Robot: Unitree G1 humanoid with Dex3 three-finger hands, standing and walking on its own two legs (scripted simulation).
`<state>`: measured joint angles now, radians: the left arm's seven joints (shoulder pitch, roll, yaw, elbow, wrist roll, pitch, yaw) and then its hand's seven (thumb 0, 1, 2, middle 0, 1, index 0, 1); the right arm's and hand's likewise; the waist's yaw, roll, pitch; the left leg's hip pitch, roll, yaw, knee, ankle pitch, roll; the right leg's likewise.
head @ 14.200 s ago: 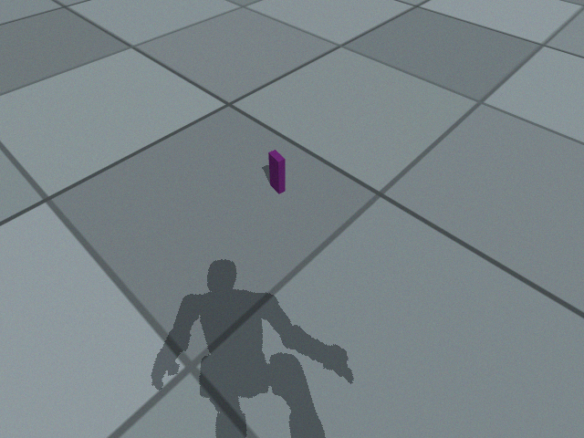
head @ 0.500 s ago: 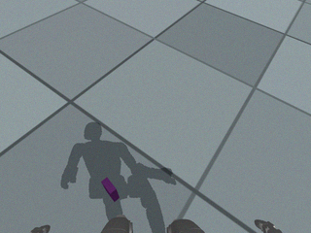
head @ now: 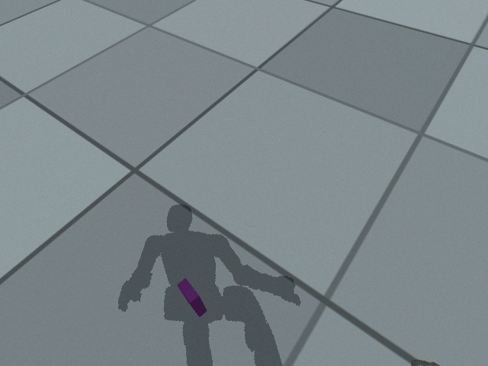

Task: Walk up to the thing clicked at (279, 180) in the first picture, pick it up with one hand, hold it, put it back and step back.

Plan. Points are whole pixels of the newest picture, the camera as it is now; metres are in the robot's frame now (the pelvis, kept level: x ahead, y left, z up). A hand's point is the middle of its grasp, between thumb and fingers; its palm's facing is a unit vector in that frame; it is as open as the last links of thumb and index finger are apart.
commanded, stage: walk up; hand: left
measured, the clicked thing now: (192, 298) +0.41 +0.22 -0.66
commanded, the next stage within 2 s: stand in 1.60 s
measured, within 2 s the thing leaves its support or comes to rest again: neither
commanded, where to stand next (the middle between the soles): +0.09 +0.02 m, yaw +0 degrees
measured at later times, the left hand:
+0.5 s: hand out of the picture +0.08 +0.26 -0.13, palm faces +0.00 -0.94 -0.34, open 7.4 cm
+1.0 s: hand out of the picture +0.09 +0.27 -0.13, palm faces +0.03 -0.94 -0.34, open 7.3 cm
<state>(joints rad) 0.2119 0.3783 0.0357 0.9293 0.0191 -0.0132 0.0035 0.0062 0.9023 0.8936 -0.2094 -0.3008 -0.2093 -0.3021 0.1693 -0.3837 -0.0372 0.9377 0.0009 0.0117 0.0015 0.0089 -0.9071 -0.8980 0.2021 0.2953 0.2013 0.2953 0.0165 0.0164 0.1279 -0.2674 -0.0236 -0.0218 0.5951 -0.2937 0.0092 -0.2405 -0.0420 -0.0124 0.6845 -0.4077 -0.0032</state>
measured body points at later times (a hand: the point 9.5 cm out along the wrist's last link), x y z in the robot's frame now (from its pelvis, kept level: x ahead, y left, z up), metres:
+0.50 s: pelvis +0.00 +0.00 +0.02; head +0.01 +0.01 +0.47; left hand +0.08 +0.31 -0.11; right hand +0.07 -0.30 -0.11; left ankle +0.02 +0.13 -0.72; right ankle -0.01 -0.12 -0.72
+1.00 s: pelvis +0.01 +0.01 +0.02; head +0.02 +0.01 +0.47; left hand +0.09 +0.32 -0.11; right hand +0.12 -0.28 -0.11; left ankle +0.02 +0.13 -0.72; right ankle -0.01 -0.12 -0.72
